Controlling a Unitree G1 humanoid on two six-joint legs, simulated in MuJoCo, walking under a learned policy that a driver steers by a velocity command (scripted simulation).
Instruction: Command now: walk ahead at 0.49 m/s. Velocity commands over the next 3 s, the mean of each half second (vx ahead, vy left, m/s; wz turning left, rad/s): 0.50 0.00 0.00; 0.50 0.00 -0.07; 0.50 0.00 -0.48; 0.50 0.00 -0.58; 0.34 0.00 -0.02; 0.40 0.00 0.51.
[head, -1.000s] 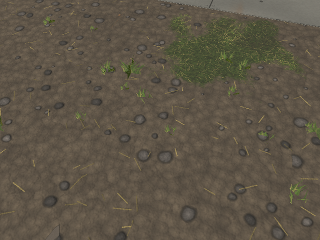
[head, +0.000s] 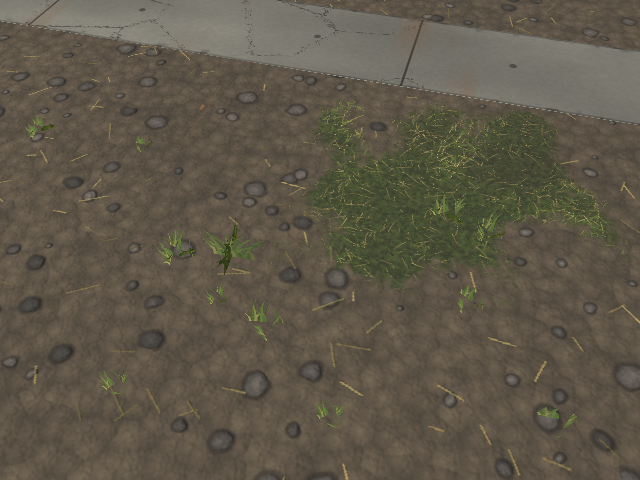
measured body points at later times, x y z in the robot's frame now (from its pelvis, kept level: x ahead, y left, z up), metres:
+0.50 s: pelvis +0.28 -0.08 +0.00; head +0.30 -0.10 +0.45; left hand +0.33 +0.18 -0.13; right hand +0.37 -0.35 -0.14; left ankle +0.28 +0.08 -0.66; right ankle +0.30 -0.16 -0.74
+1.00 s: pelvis +0.55 -0.01 -0.01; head +0.58 +0.00 +0.44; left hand +0.59 +0.25 -0.16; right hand +0.66 -0.28 -0.12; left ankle +0.61 +0.07 -0.75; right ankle +0.46 -0.17 -0.65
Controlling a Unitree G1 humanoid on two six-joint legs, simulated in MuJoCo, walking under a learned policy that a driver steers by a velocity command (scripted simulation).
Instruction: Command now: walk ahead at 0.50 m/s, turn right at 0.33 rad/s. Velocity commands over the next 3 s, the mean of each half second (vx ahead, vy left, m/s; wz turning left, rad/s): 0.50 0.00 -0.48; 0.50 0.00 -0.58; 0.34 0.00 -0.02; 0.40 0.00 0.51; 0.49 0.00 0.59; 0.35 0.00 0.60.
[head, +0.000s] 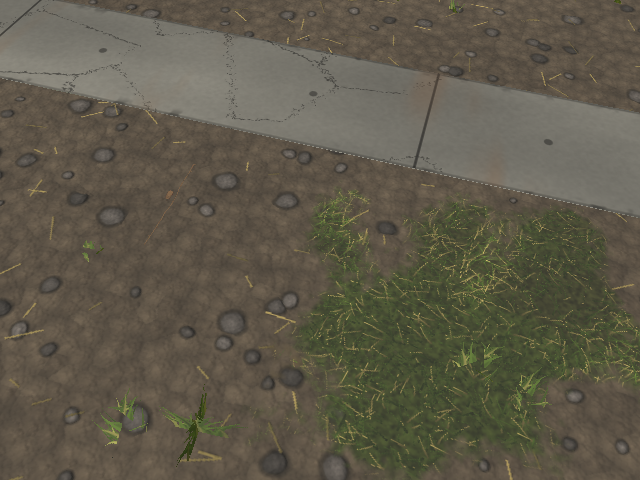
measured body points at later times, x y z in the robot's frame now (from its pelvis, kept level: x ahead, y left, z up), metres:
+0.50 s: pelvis +0.26 -0.07 -0.02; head +0.30 -0.08 +0.43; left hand +0.50 +0.14 -0.12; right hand +0.23 -0.34 -0.16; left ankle +0.10 +0.10 -0.64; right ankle +0.33 -0.15 -0.74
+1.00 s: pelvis +0.55 -0.12 -0.01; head +0.57 -0.13 +0.44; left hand +0.74 +0.09 -0.13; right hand +0.58 -0.44 -0.09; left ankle +0.67 -0.06 -0.74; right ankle +0.36 -0.16 -0.67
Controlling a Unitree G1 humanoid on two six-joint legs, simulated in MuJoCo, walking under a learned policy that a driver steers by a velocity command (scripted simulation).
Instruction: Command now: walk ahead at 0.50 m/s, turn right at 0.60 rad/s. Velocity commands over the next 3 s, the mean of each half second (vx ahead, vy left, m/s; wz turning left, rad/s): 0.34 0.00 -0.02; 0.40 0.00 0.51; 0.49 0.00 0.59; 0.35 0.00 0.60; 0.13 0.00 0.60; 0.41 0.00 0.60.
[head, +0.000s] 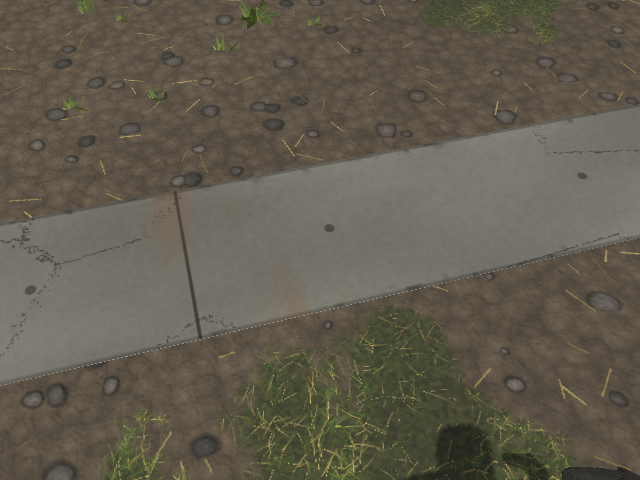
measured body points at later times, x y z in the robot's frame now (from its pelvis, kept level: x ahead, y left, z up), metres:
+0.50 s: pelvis +0.20 -0.04 +0.01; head +0.24 -0.05 +0.45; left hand +0.40 +0.21 -0.07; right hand +0.26 -0.32 -0.13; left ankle +0.13 +0.11 -0.65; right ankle +0.29 -0.15 -0.73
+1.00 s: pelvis +0.33 +0.05 +0.02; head +0.34 +0.09 +0.47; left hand +0.42 +0.36 -0.09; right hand +0.43 -0.21 -0.08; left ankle +0.27 +0.11 -0.73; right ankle +0.46 -0.10 -0.65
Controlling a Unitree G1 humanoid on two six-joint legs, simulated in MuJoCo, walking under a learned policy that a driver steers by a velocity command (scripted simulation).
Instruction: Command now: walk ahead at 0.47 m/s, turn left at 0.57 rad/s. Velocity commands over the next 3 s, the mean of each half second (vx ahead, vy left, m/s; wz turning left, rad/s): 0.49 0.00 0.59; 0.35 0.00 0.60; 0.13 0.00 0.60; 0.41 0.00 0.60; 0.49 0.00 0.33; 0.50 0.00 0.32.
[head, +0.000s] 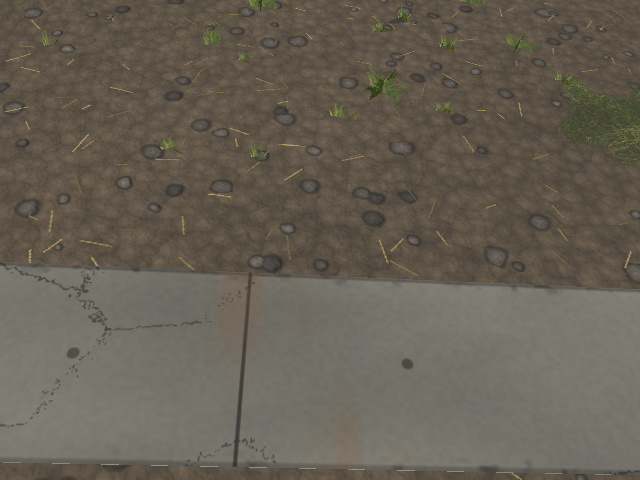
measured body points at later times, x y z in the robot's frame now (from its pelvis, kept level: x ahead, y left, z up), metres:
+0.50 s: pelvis +0.27 -0.03 -0.01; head +0.30 -0.02 +0.44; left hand +0.28 +0.27 -0.12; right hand +0.49 -0.26 -0.11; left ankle +0.25 +0.12 -0.67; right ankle +0.30 -0.13 -0.75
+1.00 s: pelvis +0.47 +0.11 -0.01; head +0.52 +0.16 +0.43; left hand +0.46 +0.44 -0.12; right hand +0.76 -0.04 -0.10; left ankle +0.49 +0.21 -0.75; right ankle +0.59 -0.02 -0.67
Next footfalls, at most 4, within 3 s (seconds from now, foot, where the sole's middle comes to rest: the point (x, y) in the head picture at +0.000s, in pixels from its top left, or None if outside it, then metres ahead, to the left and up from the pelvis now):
0.28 right None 0.34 -0.12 -0.79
0.78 left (179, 471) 0.52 0.23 -0.79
1.24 right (250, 390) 0.70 0.09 -0.79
1.68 left None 0.51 0.30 -0.79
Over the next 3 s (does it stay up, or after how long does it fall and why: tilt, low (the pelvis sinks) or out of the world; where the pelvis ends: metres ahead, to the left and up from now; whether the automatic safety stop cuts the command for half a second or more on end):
stays up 0.71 0.87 -0.01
